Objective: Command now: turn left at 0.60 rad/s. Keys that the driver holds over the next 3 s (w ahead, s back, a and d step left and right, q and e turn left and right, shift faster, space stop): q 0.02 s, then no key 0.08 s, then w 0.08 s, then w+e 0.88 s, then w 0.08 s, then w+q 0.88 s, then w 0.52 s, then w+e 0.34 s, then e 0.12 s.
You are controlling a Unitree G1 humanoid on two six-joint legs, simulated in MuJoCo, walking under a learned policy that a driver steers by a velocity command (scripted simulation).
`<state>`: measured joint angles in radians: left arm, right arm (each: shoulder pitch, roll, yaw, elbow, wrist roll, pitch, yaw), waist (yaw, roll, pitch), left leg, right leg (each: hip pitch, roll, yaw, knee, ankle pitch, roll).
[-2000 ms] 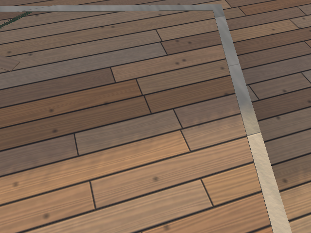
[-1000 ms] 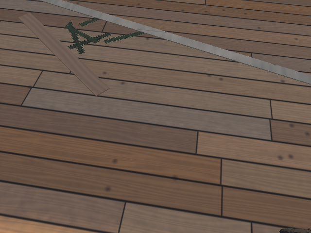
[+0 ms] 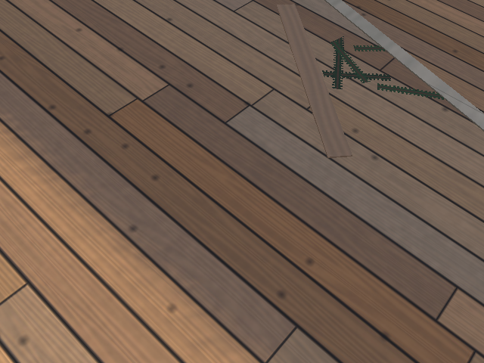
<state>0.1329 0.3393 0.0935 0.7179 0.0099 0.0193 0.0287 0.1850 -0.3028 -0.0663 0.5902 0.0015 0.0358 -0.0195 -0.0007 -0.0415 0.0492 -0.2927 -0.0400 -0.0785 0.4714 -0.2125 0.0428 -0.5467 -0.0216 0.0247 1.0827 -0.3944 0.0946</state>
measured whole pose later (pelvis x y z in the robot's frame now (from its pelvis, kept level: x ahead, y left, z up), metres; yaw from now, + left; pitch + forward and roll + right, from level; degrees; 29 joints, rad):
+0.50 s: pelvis +0.08 -0.01 +0.01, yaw +0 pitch +2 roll +2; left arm 0.45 0.26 0.05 0.76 -0.02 -0.03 0.02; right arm 0.14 -0.29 -0.06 0.66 0.01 -0.08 0.01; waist 0.08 0.02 0.00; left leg -0.51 0.00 -0.05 0.72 -0.21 -0.05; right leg -0.10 0.00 0.12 0.33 -0.27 -0.03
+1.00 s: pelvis +0.31 +0.00 -0.01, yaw -17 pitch +2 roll +2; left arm 0.11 0.30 0.05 0.59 -0.02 -0.03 -0.04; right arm 0.36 -0.29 -0.07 0.83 0.01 -0.09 0.00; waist -0.10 -0.05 0.04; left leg 0.06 -0.02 0.17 0.24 -0.33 0.00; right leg -0.70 -0.09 0.02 0.76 -0.03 -0.01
